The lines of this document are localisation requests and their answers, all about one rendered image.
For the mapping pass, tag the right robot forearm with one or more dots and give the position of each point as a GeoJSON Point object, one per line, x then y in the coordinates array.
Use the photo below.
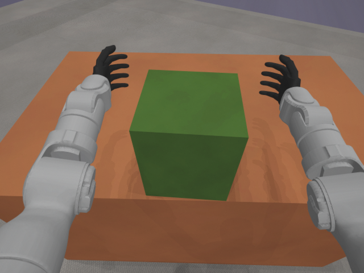
{"type": "Point", "coordinates": [321, 145]}

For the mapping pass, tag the right robot upper arm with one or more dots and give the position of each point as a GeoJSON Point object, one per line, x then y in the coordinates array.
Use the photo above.
{"type": "Point", "coordinates": [336, 203]}

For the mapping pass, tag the right robot hand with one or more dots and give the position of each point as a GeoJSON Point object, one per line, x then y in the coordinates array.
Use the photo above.
{"type": "Point", "coordinates": [288, 80]}

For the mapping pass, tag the left robot upper arm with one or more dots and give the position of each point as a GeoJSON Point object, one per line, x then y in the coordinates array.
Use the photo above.
{"type": "Point", "coordinates": [36, 240]}

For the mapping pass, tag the pedestal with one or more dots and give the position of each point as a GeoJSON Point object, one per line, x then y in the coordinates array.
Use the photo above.
{"type": "Point", "coordinates": [265, 219]}

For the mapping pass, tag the left robot forearm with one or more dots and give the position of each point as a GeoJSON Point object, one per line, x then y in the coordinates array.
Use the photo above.
{"type": "Point", "coordinates": [79, 124]}

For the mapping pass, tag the left robot hand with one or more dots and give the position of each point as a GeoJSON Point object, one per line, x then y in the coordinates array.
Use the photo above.
{"type": "Point", "coordinates": [104, 68]}

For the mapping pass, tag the carton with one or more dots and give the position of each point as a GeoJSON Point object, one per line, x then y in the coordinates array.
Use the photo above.
{"type": "Point", "coordinates": [189, 133]}

